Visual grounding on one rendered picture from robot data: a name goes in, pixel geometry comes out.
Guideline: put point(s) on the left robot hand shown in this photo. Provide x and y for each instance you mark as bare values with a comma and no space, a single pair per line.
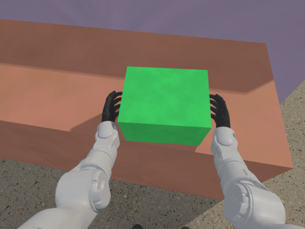
109,109

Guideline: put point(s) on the carton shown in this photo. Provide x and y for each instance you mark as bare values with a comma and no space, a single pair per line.
165,105

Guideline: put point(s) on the pedestal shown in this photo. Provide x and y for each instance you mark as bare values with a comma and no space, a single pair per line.
54,81

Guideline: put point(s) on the robot right upper arm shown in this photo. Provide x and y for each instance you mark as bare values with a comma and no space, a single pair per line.
249,207

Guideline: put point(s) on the robot left upper arm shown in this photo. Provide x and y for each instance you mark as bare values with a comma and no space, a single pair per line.
80,195

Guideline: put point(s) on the right robot hand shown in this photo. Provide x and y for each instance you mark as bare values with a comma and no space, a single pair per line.
221,118

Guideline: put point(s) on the robot left forearm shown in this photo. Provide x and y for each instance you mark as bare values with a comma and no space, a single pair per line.
104,152

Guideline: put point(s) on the robot right forearm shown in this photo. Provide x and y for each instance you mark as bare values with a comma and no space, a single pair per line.
230,166

